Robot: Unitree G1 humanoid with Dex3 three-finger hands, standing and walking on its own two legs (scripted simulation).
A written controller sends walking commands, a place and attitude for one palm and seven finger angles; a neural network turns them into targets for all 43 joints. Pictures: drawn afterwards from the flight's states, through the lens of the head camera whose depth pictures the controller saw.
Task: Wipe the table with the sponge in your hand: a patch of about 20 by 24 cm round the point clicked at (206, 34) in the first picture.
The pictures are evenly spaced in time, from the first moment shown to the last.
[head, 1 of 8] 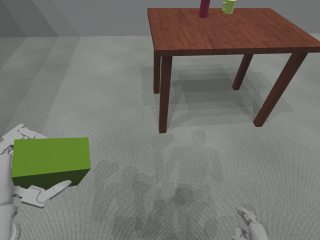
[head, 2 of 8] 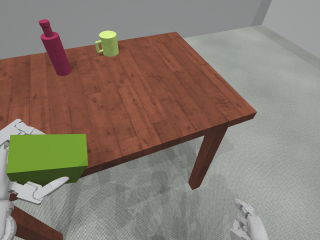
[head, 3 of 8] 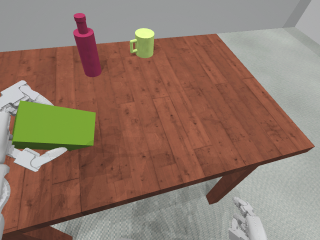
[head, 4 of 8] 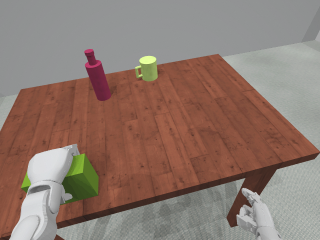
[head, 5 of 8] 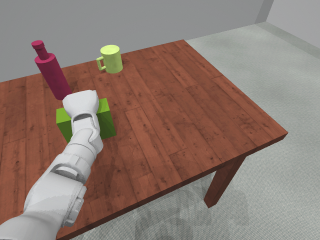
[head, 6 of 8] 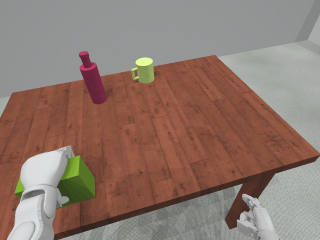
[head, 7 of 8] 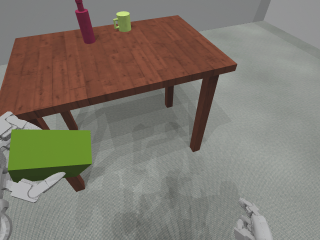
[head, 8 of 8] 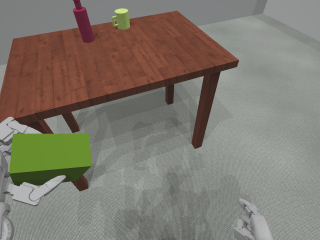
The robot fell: no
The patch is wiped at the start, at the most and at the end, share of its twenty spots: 0.00 0.90 0.90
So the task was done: yes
